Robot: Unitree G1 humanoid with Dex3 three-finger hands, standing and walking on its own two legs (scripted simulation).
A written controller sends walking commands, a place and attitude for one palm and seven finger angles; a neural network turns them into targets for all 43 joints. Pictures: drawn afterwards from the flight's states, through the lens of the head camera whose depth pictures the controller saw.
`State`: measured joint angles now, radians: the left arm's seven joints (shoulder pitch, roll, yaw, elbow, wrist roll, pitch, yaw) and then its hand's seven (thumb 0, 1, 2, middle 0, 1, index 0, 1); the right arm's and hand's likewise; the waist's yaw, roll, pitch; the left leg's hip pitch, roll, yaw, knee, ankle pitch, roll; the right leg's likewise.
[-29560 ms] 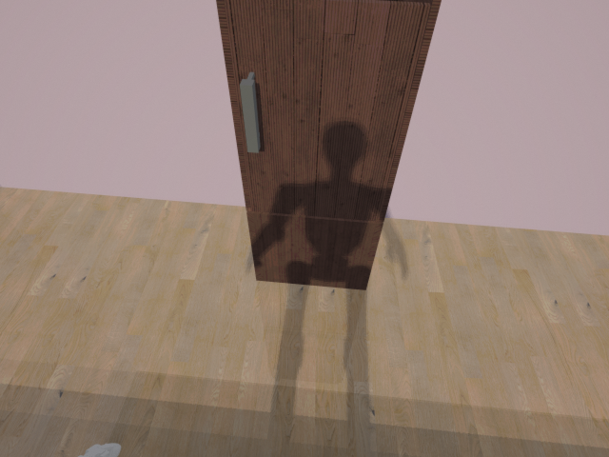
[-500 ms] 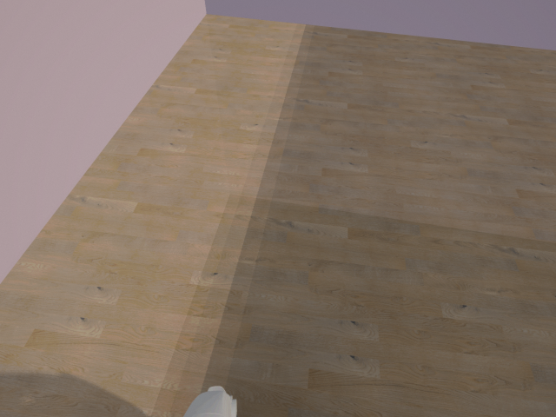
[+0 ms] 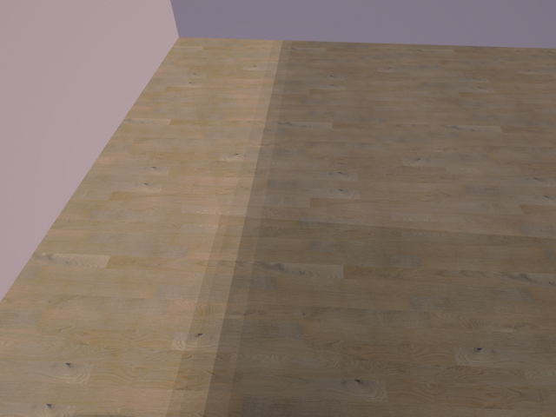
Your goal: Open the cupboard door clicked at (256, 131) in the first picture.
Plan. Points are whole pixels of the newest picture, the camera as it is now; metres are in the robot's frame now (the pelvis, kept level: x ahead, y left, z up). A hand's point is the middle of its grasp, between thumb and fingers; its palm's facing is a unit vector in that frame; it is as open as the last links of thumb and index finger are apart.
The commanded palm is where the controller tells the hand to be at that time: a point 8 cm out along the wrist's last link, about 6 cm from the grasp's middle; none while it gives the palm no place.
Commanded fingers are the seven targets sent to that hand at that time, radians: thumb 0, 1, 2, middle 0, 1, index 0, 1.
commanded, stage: turn to face it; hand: left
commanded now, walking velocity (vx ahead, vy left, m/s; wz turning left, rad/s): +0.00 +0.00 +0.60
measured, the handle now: out of the picture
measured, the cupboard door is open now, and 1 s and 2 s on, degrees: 46 46 46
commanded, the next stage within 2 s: none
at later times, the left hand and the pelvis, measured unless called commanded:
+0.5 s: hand out of the picture +0.11 +0.21 -0.15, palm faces +0.30 -0.92 -0.26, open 7.3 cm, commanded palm none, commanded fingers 0.00 0.90 0.90 -0.20 -0.30 -0.20 -0.30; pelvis +0.08 -0.01 +0.01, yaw +16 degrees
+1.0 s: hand out of the picture +0.01 +0.17 -0.18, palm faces +0.61 -0.76 -0.25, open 7.4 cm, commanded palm none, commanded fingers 0.00 0.90 0.90 -0.20 -0.30 -0.20 -0.30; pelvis +0.11 -0.03 +0.00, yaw +36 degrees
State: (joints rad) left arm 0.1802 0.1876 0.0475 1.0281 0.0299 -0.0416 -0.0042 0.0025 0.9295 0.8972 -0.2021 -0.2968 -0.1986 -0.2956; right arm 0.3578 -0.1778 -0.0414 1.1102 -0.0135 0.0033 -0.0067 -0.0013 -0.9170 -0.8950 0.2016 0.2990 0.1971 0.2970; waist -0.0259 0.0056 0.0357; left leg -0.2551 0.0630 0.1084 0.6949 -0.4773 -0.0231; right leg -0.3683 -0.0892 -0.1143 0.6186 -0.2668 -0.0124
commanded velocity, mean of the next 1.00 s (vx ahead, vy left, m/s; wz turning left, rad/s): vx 0.00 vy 0.00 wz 0.60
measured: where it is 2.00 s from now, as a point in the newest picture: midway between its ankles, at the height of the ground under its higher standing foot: outside the picture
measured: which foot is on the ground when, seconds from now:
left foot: up 0.00-0.22, down 0.24-0.54, up 0.56-0.88, down 0.90-1.00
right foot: down 0.00-0.24, up 0.26-0.52, down 0.54-0.90, up 0.92-1.00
